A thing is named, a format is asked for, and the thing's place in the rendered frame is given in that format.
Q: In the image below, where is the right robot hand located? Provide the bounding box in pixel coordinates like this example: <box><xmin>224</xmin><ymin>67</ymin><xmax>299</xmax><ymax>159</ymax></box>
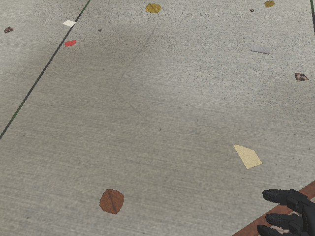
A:
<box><xmin>257</xmin><ymin>189</ymin><xmax>315</xmax><ymax>236</ymax></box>

